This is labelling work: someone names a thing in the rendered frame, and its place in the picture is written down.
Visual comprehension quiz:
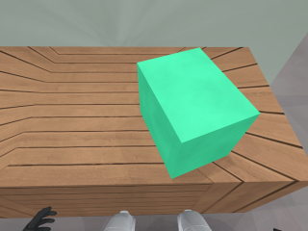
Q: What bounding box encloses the robot thigh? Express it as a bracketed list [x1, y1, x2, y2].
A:
[177, 210, 212, 231]
[104, 213, 136, 231]

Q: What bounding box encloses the left robot thigh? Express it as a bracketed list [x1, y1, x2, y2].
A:
[104, 213, 136, 231]

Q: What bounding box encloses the robot left hand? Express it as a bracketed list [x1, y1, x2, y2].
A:
[22, 206, 57, 231]

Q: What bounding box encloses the pedestal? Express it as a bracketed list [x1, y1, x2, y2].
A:
[0, 46, 308, 218]

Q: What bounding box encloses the right robot thigh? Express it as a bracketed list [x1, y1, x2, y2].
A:
[177, 210, 212, 231]

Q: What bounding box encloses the carton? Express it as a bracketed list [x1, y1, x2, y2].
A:
[137, 47, 260, 179]

